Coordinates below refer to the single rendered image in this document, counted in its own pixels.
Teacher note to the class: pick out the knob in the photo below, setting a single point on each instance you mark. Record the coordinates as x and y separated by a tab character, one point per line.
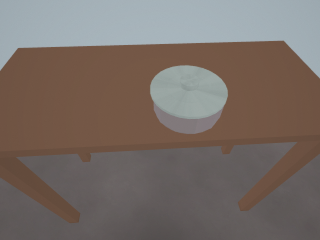
189	82

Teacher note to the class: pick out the table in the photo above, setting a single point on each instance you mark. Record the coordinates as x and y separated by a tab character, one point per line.
97	99

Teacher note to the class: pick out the pot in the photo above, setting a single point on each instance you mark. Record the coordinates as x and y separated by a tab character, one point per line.
186	126

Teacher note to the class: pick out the lid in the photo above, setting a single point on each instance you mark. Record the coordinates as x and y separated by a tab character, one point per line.
209	98

